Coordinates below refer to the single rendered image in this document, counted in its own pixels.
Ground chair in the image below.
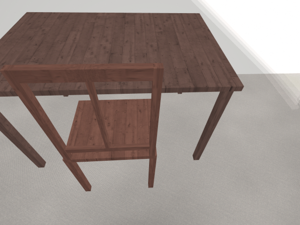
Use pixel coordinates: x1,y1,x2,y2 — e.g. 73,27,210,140
0,63,164,191

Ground table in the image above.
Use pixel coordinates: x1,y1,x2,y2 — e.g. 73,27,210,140
0,12,244,168

